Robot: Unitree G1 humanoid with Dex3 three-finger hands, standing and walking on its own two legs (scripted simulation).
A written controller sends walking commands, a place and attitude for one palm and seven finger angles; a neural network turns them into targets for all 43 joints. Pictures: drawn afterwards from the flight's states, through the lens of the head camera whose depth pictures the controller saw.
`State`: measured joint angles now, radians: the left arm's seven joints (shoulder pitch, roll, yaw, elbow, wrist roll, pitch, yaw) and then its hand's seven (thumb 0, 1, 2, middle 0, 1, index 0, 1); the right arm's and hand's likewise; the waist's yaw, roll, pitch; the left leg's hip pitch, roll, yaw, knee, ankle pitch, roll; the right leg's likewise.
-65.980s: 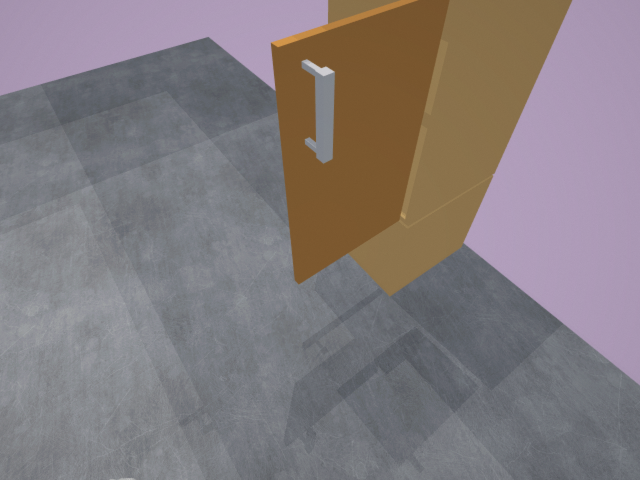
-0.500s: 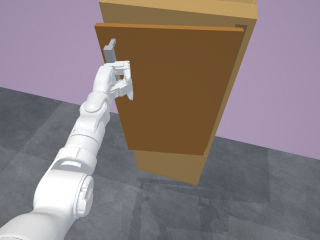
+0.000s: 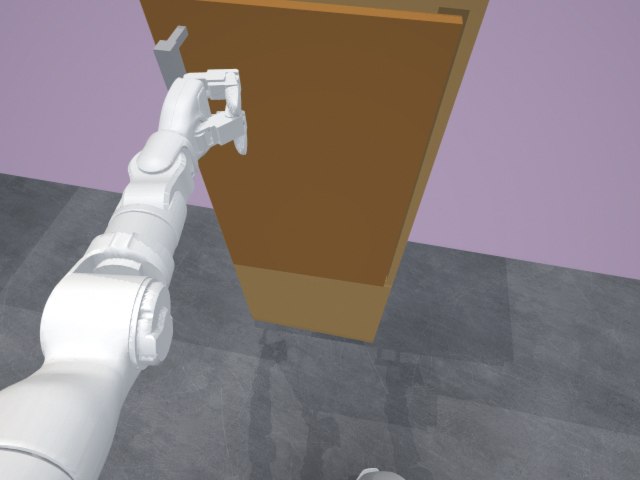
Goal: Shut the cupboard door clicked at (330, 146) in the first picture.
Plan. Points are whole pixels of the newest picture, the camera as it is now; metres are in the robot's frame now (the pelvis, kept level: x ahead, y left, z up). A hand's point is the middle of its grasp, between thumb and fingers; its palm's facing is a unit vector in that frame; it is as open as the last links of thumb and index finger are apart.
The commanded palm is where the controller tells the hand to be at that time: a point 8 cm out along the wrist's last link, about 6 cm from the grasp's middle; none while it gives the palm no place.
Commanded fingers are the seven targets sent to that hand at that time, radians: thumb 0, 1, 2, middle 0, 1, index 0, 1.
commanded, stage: push the door shut along its arc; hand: left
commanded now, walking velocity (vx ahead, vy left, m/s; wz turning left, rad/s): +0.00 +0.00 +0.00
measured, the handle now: (190, 94) +0.57 +0.12 +0.16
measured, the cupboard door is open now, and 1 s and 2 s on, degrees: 2 0 0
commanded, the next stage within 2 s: pull the fist back off the door in 0.58 s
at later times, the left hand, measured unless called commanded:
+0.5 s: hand (257, 99) +0.54 +0.03 +0.17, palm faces -0.37 -0.93 -0.02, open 2.9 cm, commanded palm +0.56 +0.07 +0.16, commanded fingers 0.00 0.90 0.90 -1.30 -1.50 -1.30 -1.50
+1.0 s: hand (283, 100) +0.54 +0.00 +0.16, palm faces +0.07 -1.00 -0.06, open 3.0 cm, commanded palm +0.53 +0.04 +0.16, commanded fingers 0.00 0.90 0.90 -1.30 -1.50 -1.30 -1.50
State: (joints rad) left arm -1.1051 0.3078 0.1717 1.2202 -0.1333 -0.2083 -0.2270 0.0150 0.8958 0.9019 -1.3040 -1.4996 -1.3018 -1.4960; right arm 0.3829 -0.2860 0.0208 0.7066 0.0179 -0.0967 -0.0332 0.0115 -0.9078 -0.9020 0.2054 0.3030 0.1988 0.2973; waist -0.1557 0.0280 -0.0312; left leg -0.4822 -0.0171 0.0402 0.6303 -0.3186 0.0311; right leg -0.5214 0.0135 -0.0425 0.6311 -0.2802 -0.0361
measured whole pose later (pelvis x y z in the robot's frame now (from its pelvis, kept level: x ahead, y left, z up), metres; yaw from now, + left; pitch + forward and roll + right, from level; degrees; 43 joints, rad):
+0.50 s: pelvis +0.00 +0.00 -0.01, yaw +0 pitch +15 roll +0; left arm -1.29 0.41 0.20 1.34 -0.10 -0.19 -0.33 -0.01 0.83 0.91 -1.30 -1.50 -1.30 -1.50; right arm 0.44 -0.30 0.01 0.72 -0.01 -0.08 -0.03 0.01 -0.91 -0.90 0.21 0.30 0.20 0.30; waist -0.22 0.04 -0.04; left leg -0.62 0.00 0.03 0.69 -0.34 0.02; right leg -0.65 0.03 -0.05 0.67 -0.29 -0.04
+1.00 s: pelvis -0.02 +0.00 -0.02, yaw +2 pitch +18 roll -1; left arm -1.39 0.18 0.22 1.40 0.08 -0.25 0.36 -0.01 0.88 1.02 -1.30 -1.50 -1.31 -1.50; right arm 0.41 -0.25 0.00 0.73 -0.10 -0.11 0.09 0.01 -0.91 -0.90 0.20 0.30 0.20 0.30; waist -0.24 0.04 -0.10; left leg -0.76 -0.02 0.01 0.80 -0.35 0.03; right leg -0.77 0.01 -0.08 0.77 -0.31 -0.04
